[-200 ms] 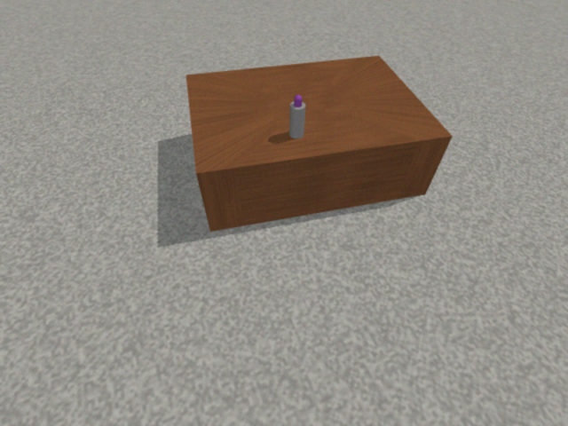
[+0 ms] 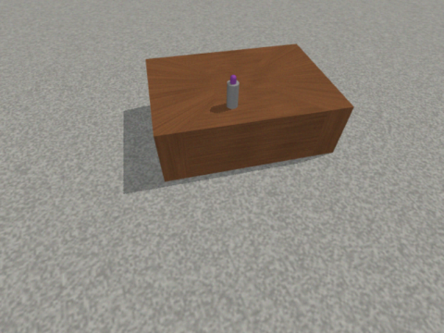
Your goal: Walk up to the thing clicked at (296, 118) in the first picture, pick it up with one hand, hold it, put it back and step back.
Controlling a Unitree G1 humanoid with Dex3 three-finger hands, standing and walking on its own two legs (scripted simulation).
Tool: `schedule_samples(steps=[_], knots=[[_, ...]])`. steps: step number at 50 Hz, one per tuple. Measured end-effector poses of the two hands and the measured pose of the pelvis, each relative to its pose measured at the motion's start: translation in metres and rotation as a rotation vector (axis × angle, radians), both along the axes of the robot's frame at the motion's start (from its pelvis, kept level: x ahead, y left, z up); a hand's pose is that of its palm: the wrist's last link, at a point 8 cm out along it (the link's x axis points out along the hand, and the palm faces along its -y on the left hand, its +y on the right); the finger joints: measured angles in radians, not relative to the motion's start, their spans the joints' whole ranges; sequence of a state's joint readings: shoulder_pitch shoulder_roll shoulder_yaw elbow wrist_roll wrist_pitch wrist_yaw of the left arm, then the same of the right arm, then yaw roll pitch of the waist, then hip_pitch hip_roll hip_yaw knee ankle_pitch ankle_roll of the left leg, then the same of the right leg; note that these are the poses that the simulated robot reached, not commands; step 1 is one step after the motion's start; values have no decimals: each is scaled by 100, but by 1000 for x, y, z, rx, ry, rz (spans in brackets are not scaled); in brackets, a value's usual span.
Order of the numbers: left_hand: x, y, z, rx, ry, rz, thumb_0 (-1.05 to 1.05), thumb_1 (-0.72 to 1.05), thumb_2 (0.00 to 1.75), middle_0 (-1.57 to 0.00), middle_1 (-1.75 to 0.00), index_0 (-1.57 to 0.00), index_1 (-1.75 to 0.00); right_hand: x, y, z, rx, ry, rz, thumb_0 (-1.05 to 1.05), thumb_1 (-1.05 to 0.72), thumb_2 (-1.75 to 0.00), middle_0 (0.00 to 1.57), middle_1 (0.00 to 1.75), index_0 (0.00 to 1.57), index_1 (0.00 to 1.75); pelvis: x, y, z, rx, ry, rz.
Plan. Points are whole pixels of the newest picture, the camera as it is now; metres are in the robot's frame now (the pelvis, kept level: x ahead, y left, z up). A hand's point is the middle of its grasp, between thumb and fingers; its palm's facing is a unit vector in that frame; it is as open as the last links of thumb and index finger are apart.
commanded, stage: stand
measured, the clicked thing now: (232, 91) +1.29 -0.05 -0.33
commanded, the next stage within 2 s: walk up in 0.92 s
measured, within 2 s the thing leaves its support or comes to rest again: neither
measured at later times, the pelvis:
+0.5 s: pelvis +0.01 +0.00 +0.00, yaw +0 degrees
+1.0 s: pelvis +0.01 +0.00 +0.00, yaw +0 degrees
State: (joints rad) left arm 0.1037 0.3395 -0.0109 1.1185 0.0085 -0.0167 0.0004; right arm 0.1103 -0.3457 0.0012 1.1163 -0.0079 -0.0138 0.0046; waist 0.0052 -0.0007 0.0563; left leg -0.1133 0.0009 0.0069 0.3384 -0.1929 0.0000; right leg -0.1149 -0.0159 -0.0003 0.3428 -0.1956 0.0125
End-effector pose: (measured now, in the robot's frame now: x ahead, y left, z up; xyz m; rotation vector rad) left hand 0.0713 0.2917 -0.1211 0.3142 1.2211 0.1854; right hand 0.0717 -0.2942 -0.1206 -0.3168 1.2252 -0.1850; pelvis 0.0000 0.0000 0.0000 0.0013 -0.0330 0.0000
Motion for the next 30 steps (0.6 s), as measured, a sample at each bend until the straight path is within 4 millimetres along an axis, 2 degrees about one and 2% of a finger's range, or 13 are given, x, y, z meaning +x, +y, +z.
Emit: schedule_samples(steps=[30], knots=[[4, 1, 1, 3, 2, 6, 1, 91, 90, -21, -30, -21, -30, 8, -1, 1, -2, -2, -3, 0, -91, -90, 20, 30, 21, 30, 7, 0, 1, 0, 0, 2]])
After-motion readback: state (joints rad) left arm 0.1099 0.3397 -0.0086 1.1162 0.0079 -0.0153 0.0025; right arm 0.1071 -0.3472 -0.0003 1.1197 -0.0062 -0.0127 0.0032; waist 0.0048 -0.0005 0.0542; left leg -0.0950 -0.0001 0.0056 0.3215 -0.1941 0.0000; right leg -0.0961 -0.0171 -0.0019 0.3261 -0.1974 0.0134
